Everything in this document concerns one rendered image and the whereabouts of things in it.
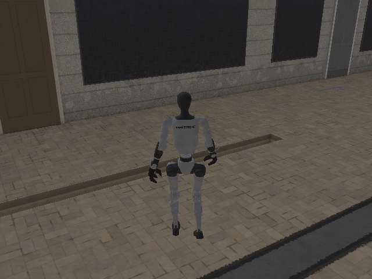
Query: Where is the right robot forearm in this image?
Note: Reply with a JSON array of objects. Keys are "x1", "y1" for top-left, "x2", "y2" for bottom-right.
[{"x1": 207, "y1": 139, "x2": 216, "y2": 158}]

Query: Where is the robot left hand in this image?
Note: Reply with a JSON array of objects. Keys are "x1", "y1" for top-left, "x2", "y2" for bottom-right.
[{"x1": 148, "y1": 167, "x2": 162, "y2": 183}]

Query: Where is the left robot shin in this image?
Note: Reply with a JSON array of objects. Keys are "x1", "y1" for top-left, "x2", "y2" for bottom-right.
[{"x1": 170, "y1": 191, "x2": 178, "y2": 228}]

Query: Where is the left robot upper arm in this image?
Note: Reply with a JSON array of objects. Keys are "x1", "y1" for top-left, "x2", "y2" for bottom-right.
[{"x1": 158, "y1": 117, "x2": 173, "y2": 151}]

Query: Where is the left robot forearm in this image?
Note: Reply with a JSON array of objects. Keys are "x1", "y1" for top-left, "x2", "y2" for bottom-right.
[{"x1": 150, "y1": 142, "x2": 163, "y2": 169}]

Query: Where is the right robot upper arm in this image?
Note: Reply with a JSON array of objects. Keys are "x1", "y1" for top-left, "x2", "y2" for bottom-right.
[{"x1": 197, "y1": 116, "x2": 213, "y2": 148}]

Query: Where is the robot right foot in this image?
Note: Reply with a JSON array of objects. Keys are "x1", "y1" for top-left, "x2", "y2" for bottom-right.
[{"x1": 194, "y1": 229, "x2": 203, "y2": 239}]

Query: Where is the robot right hand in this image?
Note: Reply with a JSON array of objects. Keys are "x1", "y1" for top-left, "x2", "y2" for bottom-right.
[{"x1": 204, "y1": 155, "x2": 217, "y2": 166}]

